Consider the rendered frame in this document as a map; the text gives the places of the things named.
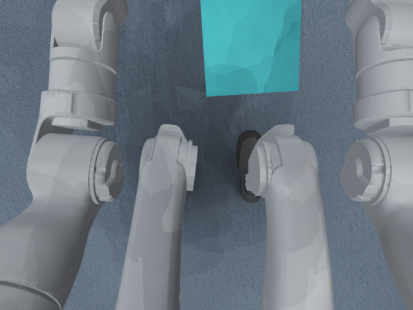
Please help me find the robot right foot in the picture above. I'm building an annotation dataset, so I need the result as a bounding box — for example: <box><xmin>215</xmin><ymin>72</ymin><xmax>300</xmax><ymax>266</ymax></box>
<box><xmin>237</xmin><ymin>130</ymin><xmax>261</xmax><ymax>203</ymax></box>

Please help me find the right robot forearm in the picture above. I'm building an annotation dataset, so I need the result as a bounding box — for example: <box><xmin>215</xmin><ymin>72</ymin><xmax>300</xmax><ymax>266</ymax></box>
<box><xmin>344</xmin><ymin>0</ymin><xmax>413</xmax><ymax>136</ymax></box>

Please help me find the carton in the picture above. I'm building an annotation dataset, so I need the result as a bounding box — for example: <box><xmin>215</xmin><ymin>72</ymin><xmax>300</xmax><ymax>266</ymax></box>
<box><xmin>200</xmin><ymin>0</ymin><xmax>301</xmax><ymax>97</ymax></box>

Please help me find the robot left thigh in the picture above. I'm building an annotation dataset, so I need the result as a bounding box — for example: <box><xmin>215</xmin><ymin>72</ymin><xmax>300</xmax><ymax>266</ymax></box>
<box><xmin>115</xmin><ymin>134</ymin><xmax>198</xmax><ymax>310</ymax></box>

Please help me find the right robot upper arm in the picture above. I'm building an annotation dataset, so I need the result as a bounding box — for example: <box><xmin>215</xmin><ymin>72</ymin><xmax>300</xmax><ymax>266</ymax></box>
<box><xmin>340</xmin><ymin>135</ymin><xmax>413</xmax><ymax>310</ymax></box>

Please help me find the left robot forearm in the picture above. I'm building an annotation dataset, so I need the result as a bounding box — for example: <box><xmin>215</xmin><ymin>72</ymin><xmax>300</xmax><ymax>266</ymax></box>
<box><xmin>26</xmin><ymin>0</ymin><xmax>128</xmax><ymax>191</ymax></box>

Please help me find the left robot upper arm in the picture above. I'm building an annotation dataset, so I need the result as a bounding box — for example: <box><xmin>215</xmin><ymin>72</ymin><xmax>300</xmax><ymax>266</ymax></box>
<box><xmin>0</xmin><ymin>133</ymin><xmax>125</xmax><ymax>310</ymax></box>

